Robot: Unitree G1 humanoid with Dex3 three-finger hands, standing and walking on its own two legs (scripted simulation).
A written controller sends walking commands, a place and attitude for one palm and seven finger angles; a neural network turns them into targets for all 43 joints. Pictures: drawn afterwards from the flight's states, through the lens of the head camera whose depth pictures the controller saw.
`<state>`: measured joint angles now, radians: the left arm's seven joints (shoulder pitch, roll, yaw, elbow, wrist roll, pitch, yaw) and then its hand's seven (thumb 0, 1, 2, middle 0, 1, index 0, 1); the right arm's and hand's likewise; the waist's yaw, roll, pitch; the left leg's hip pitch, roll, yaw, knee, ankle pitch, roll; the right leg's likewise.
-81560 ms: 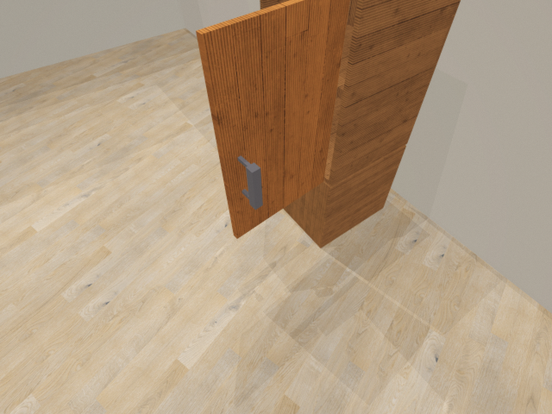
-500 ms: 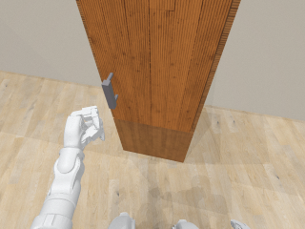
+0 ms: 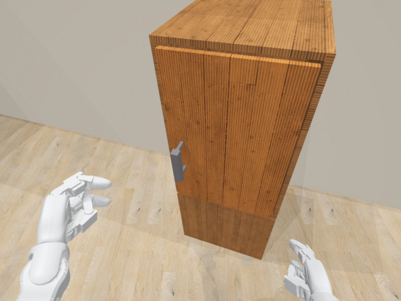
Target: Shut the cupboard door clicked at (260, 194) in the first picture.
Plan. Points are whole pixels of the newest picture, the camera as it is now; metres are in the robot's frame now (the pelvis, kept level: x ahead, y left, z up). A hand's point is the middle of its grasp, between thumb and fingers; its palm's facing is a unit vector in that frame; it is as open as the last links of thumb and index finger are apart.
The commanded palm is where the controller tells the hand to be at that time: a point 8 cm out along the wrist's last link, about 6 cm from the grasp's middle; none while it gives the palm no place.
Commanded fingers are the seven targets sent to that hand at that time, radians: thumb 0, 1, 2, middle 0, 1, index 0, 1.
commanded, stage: draw the hand back to the body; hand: left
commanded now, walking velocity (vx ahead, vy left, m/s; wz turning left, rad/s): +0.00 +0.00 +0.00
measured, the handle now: (180, 161) +0.56 +0.13 -0.11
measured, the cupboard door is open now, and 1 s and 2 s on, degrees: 0 0 0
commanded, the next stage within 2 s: step back with the hand held close in 0.64 s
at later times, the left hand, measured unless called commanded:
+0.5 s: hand (41, 219) +0.19 +0.26 +0.16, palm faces +0.47 -0.79 -0.40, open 7.3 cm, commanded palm +0.14 +0.29 +0.18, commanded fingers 0.00 0.90 0.90 -0.20 -0.30 -0.20 -0.30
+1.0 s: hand (37, 217) +0.19 +0.27 +0.16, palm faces +0.40 -0.78 -0.47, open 7.4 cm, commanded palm +0.13 +0.30 +0.18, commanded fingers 0.00 0.90 0.90 -0.20 -0.30 -0.20 -0.30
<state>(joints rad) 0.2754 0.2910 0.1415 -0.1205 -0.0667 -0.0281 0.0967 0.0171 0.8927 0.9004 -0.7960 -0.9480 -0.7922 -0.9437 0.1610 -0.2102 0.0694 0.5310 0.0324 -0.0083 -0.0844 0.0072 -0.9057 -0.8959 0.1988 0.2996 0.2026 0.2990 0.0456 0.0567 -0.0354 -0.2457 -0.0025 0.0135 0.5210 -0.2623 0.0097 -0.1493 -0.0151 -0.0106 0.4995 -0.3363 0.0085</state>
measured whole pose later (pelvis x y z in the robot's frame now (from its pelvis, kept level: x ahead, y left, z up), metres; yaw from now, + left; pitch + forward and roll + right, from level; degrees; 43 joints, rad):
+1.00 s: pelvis -0.01 +0.01 +0.00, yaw +0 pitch +0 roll -1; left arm 0.52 0.38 0.38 -0.38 -0.07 -0.14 0.11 0.01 0.89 0.90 -0.21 -0.31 -0.21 -0.30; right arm 0.18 -0.26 0.00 0.60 0.02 -0.01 -0.09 0.01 -0.91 -0.90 0.20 0.30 0.20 0.30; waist 0.01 0.08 -0.02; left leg -0.27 0.01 0.01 0.49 -0.23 0.02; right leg -0.16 -0.01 -0.01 0.44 -0.29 0.02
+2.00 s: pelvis -0.17 +0.02 -0.02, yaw +0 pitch +4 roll -4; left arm 0.55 0.45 0.49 -0.53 -0.07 -0.30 0.15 0.01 0.89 0.90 -0.21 -0.30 -0.21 -0.30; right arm 0.17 -0.19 0.01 0.64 -0.02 -0.13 -0.06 0.01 -0.90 -0.90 0.20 0.30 0.20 0.30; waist 0.02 0.01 -0.02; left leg -0.59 0.07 0.06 0.53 -0.02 0.04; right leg -0.21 0.07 0.03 0.53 -0.44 -0.01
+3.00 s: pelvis -0.23 +0.09 +0.01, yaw -5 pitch +2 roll +0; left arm 0.61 0.47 0.44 -0.52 -0.06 -0.17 0.16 0.01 0.89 0.90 -0.21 -0.30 -0.21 -0.30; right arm 0.26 -0.15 0.05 0.60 -0.02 -0.11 -0.06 0.01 -0.90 -0.90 0.20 0.30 0.21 0.30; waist -0.03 -0.04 -0.03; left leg -0.30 -0.02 0.08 0.38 -0.12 0.05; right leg -0.18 0.03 -0.02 0.41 -0.28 0.00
